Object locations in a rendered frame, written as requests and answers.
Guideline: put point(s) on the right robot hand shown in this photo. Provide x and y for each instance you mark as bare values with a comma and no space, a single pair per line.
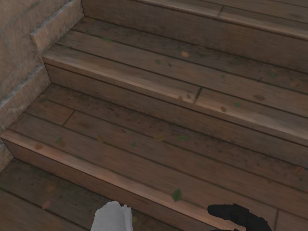
239,215

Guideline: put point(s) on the robot left thigh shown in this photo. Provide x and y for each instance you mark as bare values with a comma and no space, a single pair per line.
112,217

